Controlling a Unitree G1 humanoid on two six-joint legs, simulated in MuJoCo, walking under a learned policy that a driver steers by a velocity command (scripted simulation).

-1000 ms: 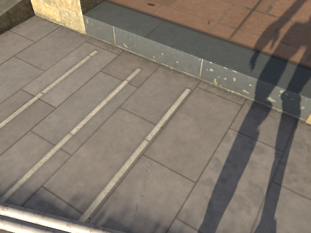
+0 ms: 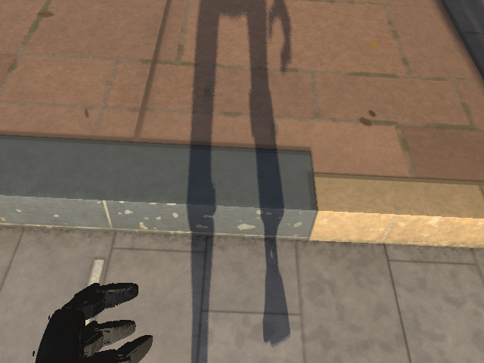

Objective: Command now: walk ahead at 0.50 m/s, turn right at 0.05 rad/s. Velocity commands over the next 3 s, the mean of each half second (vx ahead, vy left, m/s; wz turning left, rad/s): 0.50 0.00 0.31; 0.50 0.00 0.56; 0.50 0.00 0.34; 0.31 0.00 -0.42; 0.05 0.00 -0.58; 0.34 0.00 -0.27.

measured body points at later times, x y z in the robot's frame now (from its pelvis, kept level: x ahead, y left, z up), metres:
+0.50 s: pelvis +0.31 -0.06 -0.05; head +0.34 -0.04 +0.40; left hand +0.30 +0.22 -0.19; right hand +0.52 -0.29 -0.15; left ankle +0.43 +0.12 -0.73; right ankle +0.26 -0.16 -0.79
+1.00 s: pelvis +0.57 +0.04 -0.05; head +0.60 +0.07 +0.40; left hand +0.62 +0.36 -0.14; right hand +0.79 -0.16 -0.14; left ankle +0.52 +0.10 -0.79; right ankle +0.79 -0.06 -0.73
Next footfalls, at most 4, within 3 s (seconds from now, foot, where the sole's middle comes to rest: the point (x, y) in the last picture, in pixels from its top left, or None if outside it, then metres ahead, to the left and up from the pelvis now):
0.20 right None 0.29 -0.16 -0.83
0.68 left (165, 354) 0.56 0.12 -0.83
1.14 right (192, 264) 0.84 0.02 -0.83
1.62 left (78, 271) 0.85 0.38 -0.83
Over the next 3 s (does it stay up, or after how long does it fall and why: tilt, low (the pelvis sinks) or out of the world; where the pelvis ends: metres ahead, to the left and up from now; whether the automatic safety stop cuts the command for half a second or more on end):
stays up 1.15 0.36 0.12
